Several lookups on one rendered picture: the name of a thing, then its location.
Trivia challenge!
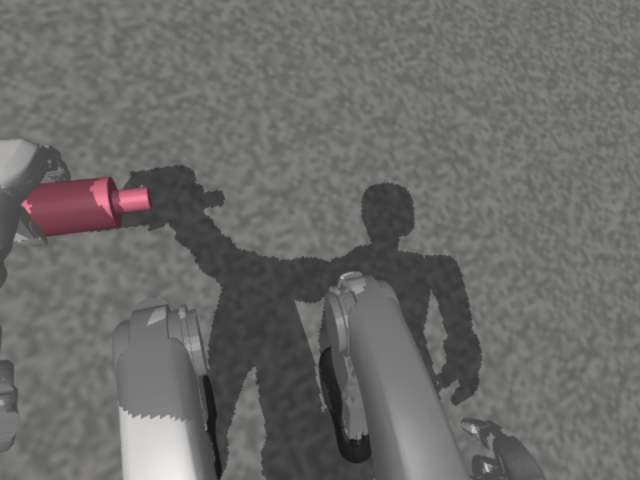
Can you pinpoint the left robot foot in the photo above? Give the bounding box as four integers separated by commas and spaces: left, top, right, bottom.
202, 375, 222, 480

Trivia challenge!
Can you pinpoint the left robot hand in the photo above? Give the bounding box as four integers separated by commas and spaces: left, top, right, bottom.
0, 139, 71, 247

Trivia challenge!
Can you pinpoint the bottle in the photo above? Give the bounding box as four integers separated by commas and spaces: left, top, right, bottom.
21, 177, 152, 237

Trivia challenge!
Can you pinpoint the right robot hand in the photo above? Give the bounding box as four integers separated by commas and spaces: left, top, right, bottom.
461, 418, 547, 480

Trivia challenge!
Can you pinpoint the right robot foot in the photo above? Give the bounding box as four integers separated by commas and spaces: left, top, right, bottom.
319, 347, 371, 463

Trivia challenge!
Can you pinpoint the left robot arm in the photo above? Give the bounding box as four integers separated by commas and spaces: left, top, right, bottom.
0, 190, 21, 452

